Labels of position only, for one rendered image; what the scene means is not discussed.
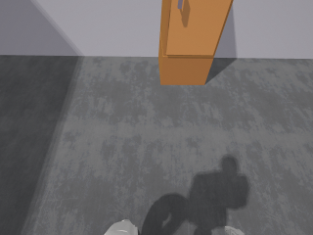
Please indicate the left robot thigh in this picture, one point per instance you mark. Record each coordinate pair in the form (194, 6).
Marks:
(122, 228)

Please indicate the cupboard door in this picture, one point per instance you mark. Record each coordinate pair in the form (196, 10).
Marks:
(195, 29)

